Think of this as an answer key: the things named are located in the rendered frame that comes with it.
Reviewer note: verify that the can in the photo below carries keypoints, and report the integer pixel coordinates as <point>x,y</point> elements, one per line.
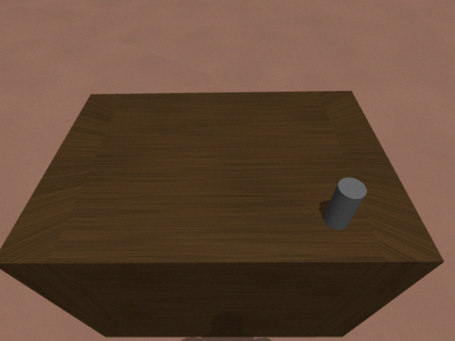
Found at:
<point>346,199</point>

